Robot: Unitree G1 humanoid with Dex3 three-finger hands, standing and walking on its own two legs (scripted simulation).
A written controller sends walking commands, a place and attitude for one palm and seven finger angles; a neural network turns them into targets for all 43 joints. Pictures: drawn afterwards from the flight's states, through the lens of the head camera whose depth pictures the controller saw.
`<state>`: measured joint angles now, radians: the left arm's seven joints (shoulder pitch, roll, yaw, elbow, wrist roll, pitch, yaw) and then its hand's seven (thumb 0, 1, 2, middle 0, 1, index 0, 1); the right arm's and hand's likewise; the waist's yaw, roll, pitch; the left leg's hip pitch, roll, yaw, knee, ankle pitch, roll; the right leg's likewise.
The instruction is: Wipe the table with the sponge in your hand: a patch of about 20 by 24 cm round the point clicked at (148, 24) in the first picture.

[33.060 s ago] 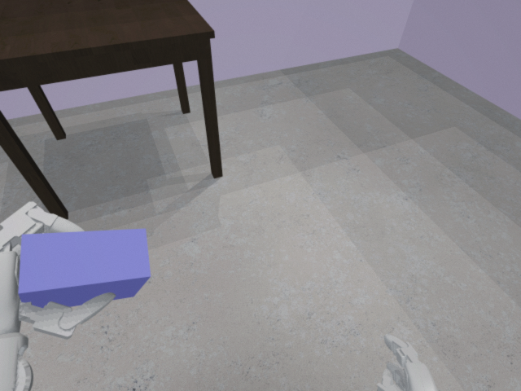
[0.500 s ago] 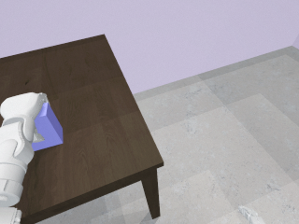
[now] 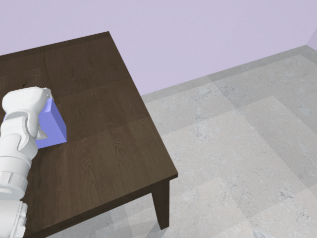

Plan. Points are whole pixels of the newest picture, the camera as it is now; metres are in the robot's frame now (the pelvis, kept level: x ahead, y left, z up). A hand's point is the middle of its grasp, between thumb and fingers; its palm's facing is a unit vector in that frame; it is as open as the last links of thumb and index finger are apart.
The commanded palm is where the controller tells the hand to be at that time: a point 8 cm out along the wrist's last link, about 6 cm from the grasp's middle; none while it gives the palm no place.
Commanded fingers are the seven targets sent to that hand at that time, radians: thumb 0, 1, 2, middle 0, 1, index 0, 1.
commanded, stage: slide across to the middle lane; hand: left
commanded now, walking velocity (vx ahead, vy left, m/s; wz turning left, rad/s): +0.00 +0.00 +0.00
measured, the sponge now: (42, 129) +0.36 +0.35 +0.05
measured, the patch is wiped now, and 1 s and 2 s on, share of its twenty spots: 0.70 0.85 0.90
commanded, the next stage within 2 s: wipe back along the middle lane in 0.44 s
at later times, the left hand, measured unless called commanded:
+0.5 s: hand (62, 108) +0.40 +0.29 +0.10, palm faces -0.04 -0.02 -1.00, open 10.1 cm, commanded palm +0.39 +0.26 +0.16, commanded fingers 0.00 0.10 1.30 -1.20 -1.60 -1.20 -1.60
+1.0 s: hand (72, 119) +0.37 +0.25 +0.10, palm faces +0.03 -0.04 -1.00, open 10.1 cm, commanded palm +0.33 +0.24 +0.14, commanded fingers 0.00 0.10 1.30 -1.20 -1.60 -1.20 -1.60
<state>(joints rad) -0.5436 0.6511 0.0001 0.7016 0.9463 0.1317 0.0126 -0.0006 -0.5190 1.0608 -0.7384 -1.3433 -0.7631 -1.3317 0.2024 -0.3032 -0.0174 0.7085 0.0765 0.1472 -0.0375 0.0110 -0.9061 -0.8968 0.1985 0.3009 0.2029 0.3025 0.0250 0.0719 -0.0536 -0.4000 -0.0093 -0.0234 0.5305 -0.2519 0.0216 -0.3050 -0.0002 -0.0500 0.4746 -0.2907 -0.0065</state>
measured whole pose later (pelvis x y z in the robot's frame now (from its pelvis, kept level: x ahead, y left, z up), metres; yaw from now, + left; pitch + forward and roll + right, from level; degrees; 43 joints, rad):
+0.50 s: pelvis +0.02 +0.00 +0.00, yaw +1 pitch +5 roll +0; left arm -0.56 0.50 -0.13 0.59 0.93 0.35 0.03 -0.01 -0.51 1.06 -0.72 -1.36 -0.74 -1.35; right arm 0.11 -0.29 0.01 0.69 0.08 0.16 -0.02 0.01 -0.91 -0.90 0.20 0.30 0.20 0.30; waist 0.03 0.08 -0.05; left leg -0.31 -0.02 -0.03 0.47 -0.25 0.02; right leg -0.22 -0.01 -0.05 0.43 -0.30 -0.01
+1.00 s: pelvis +0.02 -0.01 +0.00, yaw -1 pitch +4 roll +0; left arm -0.31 0.46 -0.14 0.27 0.92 0.46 0.05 0.00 -0.50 1.06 -0.71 -1.37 -0.73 -1.36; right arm 0.08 -0.31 0.00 0.66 0.08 0.19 0.00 0.01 -0.91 -0.90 0.20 0.30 0.20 0.30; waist 0.04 0.10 -0.06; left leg -0.26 -0.01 -0.01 0.47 -0.27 0.01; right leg -0.19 0.00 -0.04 0.45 -0.32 -0.02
